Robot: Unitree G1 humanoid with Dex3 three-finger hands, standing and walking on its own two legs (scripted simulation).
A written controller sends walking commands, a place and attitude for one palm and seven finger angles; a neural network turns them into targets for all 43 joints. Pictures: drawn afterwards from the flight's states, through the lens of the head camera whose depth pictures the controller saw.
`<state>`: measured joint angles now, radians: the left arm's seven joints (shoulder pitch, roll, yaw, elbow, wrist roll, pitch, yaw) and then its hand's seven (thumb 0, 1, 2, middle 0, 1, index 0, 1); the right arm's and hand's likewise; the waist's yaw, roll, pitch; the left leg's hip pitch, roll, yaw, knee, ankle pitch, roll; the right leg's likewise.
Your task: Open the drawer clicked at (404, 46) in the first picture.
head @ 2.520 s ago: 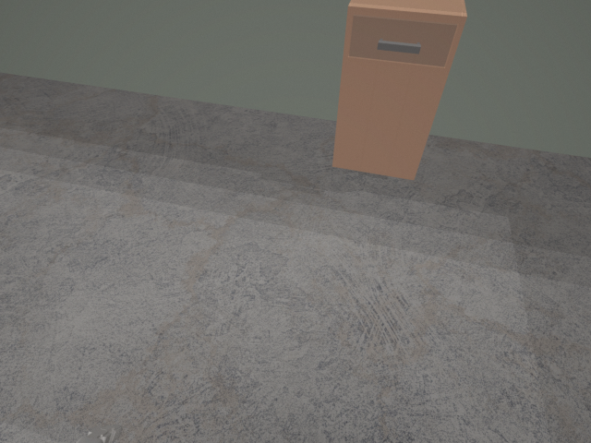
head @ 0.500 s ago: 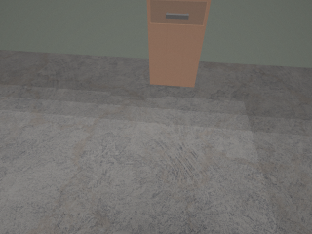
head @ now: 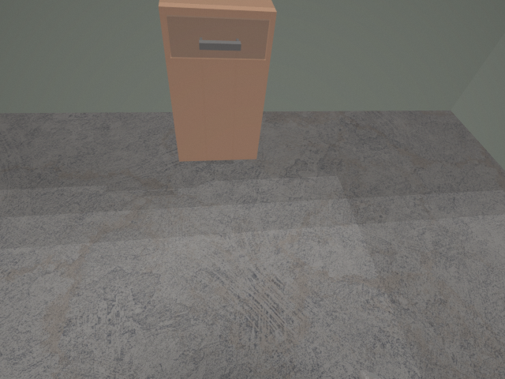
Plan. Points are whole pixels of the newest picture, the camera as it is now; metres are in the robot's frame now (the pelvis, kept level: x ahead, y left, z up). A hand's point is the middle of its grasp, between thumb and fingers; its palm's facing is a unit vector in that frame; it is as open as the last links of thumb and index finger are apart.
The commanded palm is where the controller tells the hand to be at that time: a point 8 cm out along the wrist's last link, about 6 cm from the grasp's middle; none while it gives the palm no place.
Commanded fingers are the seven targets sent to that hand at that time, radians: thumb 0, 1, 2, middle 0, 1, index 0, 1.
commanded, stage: walk to a spot facing it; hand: left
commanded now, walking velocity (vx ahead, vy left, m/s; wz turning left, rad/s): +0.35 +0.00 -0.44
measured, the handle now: (219, 42) +1.26 +0.24 -0.08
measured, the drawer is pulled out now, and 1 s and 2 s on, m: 0.00 0.00 0.00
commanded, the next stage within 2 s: turn to face it in 1.02 s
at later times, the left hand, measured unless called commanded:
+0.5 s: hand (226, 261) +0.38 +0.08 -0.16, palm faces -0.27 -0.95 -0.17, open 7.4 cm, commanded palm none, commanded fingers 0.00 0.90 0.90 -0.20 -0.30 -0.20 -0.30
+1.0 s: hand (207, 238) +0.44 +0.14 -0.18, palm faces -0.26 -0.96 -0.13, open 7.4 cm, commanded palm none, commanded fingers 0.00 0.90 0.90 -0.20 -0.30 -0.20 -0.30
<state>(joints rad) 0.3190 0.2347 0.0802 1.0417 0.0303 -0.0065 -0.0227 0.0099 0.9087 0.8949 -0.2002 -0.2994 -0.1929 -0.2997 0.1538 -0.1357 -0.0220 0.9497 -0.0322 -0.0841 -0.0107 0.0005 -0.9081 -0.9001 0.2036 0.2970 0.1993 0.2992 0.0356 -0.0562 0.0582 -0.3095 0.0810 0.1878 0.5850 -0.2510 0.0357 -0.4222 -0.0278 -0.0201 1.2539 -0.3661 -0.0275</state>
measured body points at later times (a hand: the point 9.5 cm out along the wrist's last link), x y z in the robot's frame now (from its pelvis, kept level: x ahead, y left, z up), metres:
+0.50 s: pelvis +0.20 -0.05 -0.01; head +0.23 -0.06 +0.43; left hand +0.39 +0.13 -0.15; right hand +0.04 -0.23 -0.16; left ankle +0.09 +0.10 -0.65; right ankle +0.25 -0.15 -0.73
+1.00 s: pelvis +0.40 -0.04 +0.01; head +0.41 -0.01 +0.46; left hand +0.45 +0.19 -0.16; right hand +0.40 -0.29 -0.12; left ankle +0.45 +0.04 -0.73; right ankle +0.31 -0.15 -0.64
